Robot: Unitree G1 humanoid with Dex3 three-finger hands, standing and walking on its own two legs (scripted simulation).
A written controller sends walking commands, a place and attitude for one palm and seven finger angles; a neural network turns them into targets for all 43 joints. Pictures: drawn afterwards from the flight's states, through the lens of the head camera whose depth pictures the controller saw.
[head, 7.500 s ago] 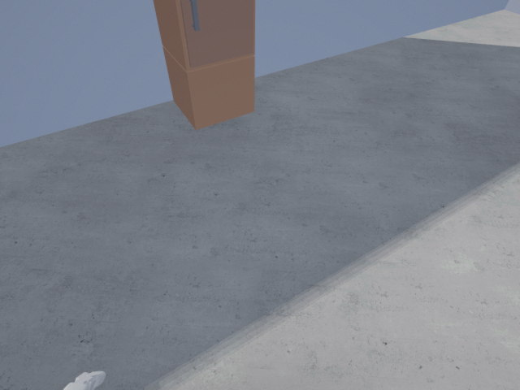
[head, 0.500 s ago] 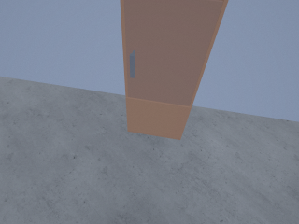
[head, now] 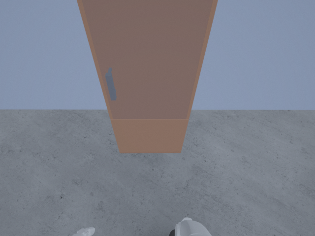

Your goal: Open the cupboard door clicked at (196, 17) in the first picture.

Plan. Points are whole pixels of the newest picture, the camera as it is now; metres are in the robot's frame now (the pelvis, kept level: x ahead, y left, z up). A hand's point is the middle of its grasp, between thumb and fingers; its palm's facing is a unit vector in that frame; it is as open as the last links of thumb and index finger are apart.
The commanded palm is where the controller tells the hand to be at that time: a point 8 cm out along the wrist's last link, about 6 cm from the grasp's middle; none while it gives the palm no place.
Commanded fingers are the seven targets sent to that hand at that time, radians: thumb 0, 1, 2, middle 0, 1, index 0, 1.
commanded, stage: take the last steps up to it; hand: left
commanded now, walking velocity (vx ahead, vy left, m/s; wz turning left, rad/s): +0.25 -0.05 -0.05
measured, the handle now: (111, 84) +0.69 +0.19 -0.07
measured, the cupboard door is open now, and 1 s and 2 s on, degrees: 0 0 0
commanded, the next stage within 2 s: come to a stop and stand still in 0.22 s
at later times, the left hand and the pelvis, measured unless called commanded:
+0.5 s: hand out of the picture +0.14 +0.14 -0.16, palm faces +0.07 -0.98 -0.19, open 7.3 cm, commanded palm none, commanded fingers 0.00 0.90 0.90 -0.20 -0.30 -0.20 -0.30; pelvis +0.18 -0.02 +0.01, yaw -2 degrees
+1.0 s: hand (121, 213) +0.21 +0.11 -0.14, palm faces +0.01 -0.95 -0.31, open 7.4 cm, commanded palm none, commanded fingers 0.00 0.90 0.90 -0.20 -0.30 -0.20 -0.30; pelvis +0.15 -0.09 +0.01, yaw -2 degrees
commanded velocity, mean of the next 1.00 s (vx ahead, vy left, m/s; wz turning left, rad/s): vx -0.03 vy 0.03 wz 0.00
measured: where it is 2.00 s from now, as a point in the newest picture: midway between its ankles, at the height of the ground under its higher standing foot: outside the picture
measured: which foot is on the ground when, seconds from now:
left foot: down 0.00-0.06, up 0.08-0.48, down 0.50-0.84, up 0.86-1.00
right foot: up 0.00-0.06, down 0.08-0.52, up 0.54-0.82, down 0.84-1.00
